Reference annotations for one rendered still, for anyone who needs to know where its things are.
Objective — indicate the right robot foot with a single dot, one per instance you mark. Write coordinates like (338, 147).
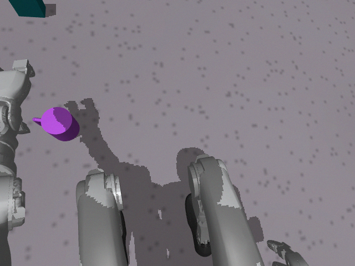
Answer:
(203, 250)

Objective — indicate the right robot hand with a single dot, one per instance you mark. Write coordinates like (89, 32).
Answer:
(285, 252)

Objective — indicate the left robot arm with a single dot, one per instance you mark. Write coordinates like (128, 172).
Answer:
(12, 198)

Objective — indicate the left robot hand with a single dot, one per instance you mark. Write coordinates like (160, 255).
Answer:
(15, 85)

